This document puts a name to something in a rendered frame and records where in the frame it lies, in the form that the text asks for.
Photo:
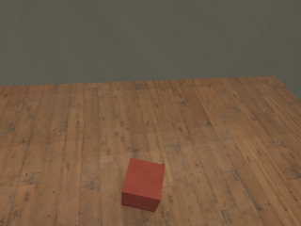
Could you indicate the carton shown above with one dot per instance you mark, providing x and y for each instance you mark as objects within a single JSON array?
[{"x": 143, "y": 185}]

